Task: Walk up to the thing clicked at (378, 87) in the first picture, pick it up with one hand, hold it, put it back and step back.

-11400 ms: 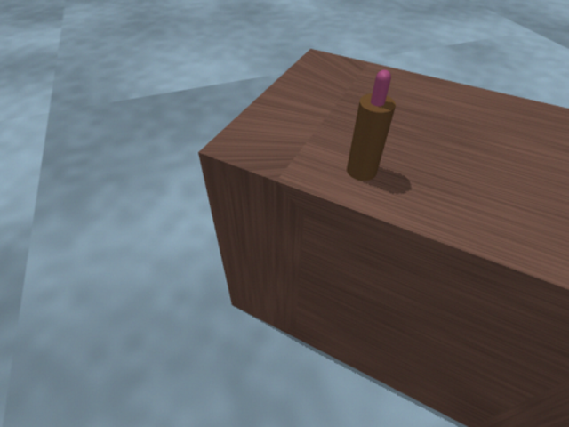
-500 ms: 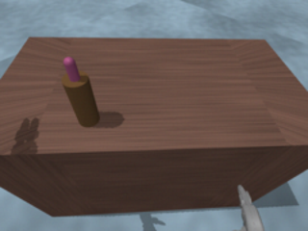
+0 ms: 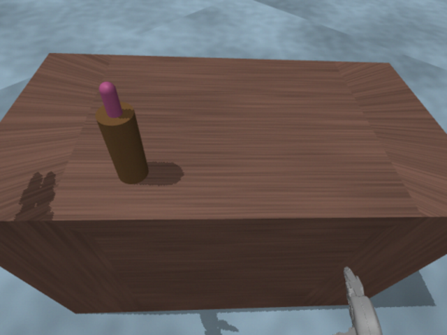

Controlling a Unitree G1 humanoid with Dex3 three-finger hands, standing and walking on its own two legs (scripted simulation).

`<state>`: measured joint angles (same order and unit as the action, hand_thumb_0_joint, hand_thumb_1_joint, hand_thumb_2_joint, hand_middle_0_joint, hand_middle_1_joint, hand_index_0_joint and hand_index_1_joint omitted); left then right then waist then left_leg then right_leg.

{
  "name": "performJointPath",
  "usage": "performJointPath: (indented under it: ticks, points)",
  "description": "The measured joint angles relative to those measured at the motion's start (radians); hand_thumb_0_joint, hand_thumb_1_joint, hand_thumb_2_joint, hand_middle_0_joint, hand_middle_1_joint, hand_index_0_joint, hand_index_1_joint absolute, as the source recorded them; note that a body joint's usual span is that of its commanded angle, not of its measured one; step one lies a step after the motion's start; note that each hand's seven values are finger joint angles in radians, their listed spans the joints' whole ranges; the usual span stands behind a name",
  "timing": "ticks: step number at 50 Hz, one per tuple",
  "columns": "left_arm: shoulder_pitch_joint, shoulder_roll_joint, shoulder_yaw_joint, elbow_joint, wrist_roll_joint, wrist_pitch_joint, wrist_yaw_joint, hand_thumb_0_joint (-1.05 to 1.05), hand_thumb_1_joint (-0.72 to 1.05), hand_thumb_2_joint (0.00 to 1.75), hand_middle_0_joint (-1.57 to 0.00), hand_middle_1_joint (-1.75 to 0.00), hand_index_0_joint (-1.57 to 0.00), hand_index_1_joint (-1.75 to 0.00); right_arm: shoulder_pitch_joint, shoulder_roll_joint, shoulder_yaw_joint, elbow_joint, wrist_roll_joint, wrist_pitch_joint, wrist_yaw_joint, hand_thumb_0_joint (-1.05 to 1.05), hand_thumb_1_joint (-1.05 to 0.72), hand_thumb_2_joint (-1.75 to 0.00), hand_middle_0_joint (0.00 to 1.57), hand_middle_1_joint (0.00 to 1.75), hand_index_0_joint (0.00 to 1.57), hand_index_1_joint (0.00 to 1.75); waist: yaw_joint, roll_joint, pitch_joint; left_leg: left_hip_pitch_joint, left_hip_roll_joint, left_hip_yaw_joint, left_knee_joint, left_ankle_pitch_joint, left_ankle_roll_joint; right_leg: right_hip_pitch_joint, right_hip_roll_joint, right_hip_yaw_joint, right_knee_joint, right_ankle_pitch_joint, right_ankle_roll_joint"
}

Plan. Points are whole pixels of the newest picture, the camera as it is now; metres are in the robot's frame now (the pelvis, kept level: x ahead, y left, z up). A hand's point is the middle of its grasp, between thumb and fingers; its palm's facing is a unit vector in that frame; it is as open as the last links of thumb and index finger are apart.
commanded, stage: approach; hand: left
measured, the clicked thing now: (121, 135) +0.47 +0.17 +0.10
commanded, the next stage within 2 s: close in in 0.18 s
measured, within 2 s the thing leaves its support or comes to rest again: neither
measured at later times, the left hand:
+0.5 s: hand (104, 159) +0.45 +0.21 +0.06, palm faces +0.07 -1.00 +0.04, open 17.6 cm
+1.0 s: hand (123, 162) +0.44 +0.17 +0.06, palm faces +0.08 -1.00 +0.01, open 17.6 cm
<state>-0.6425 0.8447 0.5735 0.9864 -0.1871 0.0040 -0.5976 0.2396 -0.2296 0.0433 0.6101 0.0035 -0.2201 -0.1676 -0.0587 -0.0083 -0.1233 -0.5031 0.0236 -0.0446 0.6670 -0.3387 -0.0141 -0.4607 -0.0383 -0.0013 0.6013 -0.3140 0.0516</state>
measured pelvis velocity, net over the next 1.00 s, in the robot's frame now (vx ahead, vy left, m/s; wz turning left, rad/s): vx -0.02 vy -0.01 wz -0.03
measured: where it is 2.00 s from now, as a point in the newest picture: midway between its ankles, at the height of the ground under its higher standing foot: outside the picture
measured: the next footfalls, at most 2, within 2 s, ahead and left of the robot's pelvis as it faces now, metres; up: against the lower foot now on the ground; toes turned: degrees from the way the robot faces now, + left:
none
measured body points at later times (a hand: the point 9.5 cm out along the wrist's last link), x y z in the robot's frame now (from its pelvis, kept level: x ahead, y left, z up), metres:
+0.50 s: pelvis -0.01 +0.00 -0.03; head +0.07 +0.02 +0.41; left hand +0.44 +0.26 +0.06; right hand +0.12 -0.28 -0.07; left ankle -0.01 +0.13 -0.72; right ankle -0.02 -0.16 -0.72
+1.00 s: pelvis -0.02 -0.01 -0.03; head +0.05 +0.00 +0.41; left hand +0.43 +0.22 +0.06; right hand +0.12 -0.27 -0.07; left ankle -0.01 +0.13 -0.72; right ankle -0.02 -0.16 -0.72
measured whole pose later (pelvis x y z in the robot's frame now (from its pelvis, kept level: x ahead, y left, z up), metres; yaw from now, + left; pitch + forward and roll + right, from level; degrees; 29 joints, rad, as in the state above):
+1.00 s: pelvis -0.02 -0.01 -0.03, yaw -2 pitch +13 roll -1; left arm -0.65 0.36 0.34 0.81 -0.14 -0.20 -0.12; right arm 0.37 -0.23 -0.05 0.20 -0.01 -0.05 -0.01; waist -0.11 0.00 -0.09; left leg -0.73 0.04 -0.03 0.93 -0.43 -0.03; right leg -0.71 -0.02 0.02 0.90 -0.42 0.04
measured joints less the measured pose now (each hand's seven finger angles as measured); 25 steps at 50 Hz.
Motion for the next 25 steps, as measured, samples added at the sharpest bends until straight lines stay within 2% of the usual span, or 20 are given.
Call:
performJointPath:
  ticks: [5, 9, 15, 19, 25]
  points:
    - [-0.008, -0.058, -0.058, 0.043, -0.022, -0.039, 0.005, -0.01, -0.60, 0.05, -0.06, -0.05, -0.04, -0.06, 0.005, -0.002, 0.006, -0.028, -0.004, -0.011, 0.013, -0.01, 0.54, -0.05, 0.06, 0.06, 0.05, 0.05, -0.003, 0.005, 0.003, -0.031, -0.005, 0.000, 0.023, -0.004, 0.002, -0.032, -0.004, 0.001, 0.028, -0.007, 0.002]
    - [-0.008, -0.139, -0.083, 0.054, -0.029, -0.086, 0.041, -0.01, -0.60, 0.05, -0.05, -0.05, -0.04, -0.06, 0.013, -0.004, 0.003, -0.064, -0.011, -0.016, 0.033, -0.01, 0.54, -0.05, 0.06, 0.06, 0.05, 0.05, -0.015, 0.004, 0.012, -0.075, -0.004, 0.002, 0.059, -0.014, 0.001, -0.080, -0.003, 0.006, 0.068, -0.018, 0.001]
    - [-0.021, -0.256, -0.107, 0.014, -0.016, -0.167, 0.151, -0.01, -0.61, 0.05, -0.06, -0.05, -0.05, -0.06, 0.037, -0.012, -0.008, -0.157, -0.015, 0.010, 0.064, -0.01, 0.54, -0.05, 0.06, 0.06, 0.06, 0.05, -0.051, -0.013, 0.031, -0.140, 0.008, 0.006, 0.126, -0.039, -0.003, -0.149, 0.010, 0.013, 0.133, -0.038, -0.001]
    - [-0.026, -0.312, -0.123, -0.015, 0.004, -0.216, 0.226, -0.01, -0.61, 0.05, -0.06, -0.06, -0.05, -0.06, 0.048, -0.016, -0.035, -0.206, -0.024, 0.037, 0.095, -0.01, 0.54, -0.05, 0.06, 0.06, 0.06, 0.05, -0.077, -0.018, 0.033, -0.187, 0.019, 0.011, 0.176, -0.061, -0.007, -0.198, 0.022, 0.020, 0.178, -0.053, -0.003]
    - [0.008, -0.388, -0.125, -0.114, 0.024, -0.236, 0.354, -0.01, -0.59, 0.04, -0.06, -0.06, -0.07, -0.06, 0.086, -0.024, -0.083, -0.283, -0.028, 0.098, 0.129, -0.01, 0.53, -0.05, 0.06, 0.06, 0.05, 0.05, -0.078, 0.002, 0.028, -0.218, 0.030, 0.022, 0.220, -0.088, -0.008, -0.235, 0.033, 0.033, 0.220, -0.073, -0.003]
